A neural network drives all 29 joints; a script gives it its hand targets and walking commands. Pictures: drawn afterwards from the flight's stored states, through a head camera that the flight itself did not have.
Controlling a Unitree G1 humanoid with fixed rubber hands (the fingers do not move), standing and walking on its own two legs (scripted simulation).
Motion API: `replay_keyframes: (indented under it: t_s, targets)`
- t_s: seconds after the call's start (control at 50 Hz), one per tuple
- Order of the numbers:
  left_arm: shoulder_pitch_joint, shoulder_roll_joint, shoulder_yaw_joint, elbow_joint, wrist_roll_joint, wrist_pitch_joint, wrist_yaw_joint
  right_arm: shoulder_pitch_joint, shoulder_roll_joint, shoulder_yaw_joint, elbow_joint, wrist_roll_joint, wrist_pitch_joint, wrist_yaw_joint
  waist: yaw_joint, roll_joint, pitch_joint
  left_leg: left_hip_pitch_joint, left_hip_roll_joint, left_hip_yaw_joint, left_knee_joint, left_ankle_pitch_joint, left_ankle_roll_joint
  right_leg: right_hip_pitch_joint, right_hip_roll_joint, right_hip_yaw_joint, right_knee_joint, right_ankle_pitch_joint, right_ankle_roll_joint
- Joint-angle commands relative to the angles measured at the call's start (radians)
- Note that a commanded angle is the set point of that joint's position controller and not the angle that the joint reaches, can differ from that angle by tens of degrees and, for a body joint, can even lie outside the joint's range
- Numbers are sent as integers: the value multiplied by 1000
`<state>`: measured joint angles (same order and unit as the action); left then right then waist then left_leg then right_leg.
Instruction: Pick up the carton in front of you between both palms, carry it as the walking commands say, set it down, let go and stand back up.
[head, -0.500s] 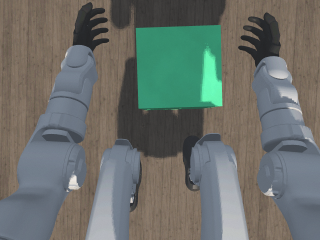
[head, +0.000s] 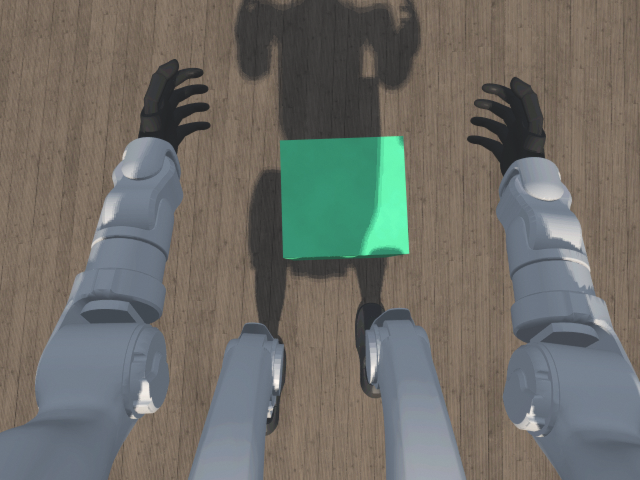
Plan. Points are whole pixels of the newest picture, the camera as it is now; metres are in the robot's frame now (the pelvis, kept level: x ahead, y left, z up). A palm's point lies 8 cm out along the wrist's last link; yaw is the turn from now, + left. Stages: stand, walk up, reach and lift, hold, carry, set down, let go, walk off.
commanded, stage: set down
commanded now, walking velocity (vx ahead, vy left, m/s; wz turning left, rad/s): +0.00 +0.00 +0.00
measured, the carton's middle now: (340, 207) +0.46 -0.06 -0.45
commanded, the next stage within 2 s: let go in 0.14 s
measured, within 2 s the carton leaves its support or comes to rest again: neither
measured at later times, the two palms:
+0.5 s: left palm (73, 190) +0.42 +0.18 +0.02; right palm (625, 209) +0.38 -0.26 +0.02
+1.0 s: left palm out of the picture +0.28 +0.23 +0.13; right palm out of the picture +0.25 -0.24 +0.13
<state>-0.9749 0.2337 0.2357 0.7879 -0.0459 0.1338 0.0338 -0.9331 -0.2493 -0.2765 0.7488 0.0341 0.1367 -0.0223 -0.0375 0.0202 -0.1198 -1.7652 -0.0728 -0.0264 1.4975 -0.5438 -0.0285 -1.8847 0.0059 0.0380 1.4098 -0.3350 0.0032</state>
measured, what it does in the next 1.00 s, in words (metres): rises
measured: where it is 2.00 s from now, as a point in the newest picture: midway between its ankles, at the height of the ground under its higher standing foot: (320, 384)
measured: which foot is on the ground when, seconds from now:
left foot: down 0.00-1.00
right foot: down 0.00-1.00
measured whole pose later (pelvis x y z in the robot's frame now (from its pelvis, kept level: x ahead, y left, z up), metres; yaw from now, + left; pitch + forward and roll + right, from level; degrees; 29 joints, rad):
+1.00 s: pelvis +0.10 +0.00 +0.20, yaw -3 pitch +3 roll -1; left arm 0.20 0.20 0.06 0.46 0.01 0.01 -0.06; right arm 0.24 -0.22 -0.04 0.42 0.00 0.03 0.06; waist 0.00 0.02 0.05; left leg -0.19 -0.01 -0.07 0.46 -0.32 0.00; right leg -0.31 0.02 0.02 0.42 -0.17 0.00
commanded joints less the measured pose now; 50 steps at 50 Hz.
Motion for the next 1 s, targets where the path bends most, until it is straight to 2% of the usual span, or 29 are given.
replay_keyframes:
  t_s: [0.0, 0.16, 0.24, 0.32, 0.44, 0.62, 0.68, 0.84, 0.98]
  targets:
    - [-171, 101, 24, -91, 13, -29, -13, -167, -92, -19, -98, -18, -28, 5, -12, -31, -924, 217, -27, 88, -271, 215, -23, 954, 37, -61, -121, 291, 25]
    - [-110, 81, 37, -64, 50, -52, -31, -104, -65, -27, -71, -52, -51, 20, -6, -16, -863, 343, -14, 66, -424, 271, -25, 1067, 31, -44, -267, 330, 18]
    - [31, 65, 30, -90, 95, -50, -24, 34, -68, -17, -100, -96, -49, 35, -4, -15, -903, 474, -9, 59, -500, 335, -25, 1190, 30, -43, -338, 385, 10]
    - [215, 46, 4, -183, 120, -52, -15, 218, -70, 19, -179, -128, -49, 52, -4, -23, -890, 606, -7, 53, -576, 389, -23, 1338, 29, -35, -412, 446, -3]
    - [416, 37, -33, -292, 88, -91, -30, 415, -47, 81, -282, -94, -78, 63, 1, -43, -716, 687, -1, 43, -686, 397, -13, 1512, 16, 5, -521, 530, -11]
    - [790, 36, -71, -270, 79, -151, -62, 792, -20, 147, -295, -47, -137, 63, 14, -52, -497, 866, 13, 24, -841, 417, 2, 1717, -5, 31, -662, 645, -2]
    - [891, 40, -90, -295, 74, -167, -67, 899, -22, 161, -325, -41, -155, 60, 16, -43, -416, 989, 20, 16, -907, 442, 7, 1760, 2, 23, -728, 627, 2]
    - [1093, 42, -138, -388, 61, -178, -77, 1104, -38, 192, -403, -37, -168, 69, 28, 5, -136, 1331, 46, -7, -1085, 494, 9, 1853, 32, -19, -915, 468, 2]
    - [1145, 48, -163, -434, 57, -115, -96, 1142, -65, 209, -434, -30, -101, 84, 36, 28, 92, 1366, 68, -6, -1200, 354, 19, 1985, 45, -39, -980, 339, 9]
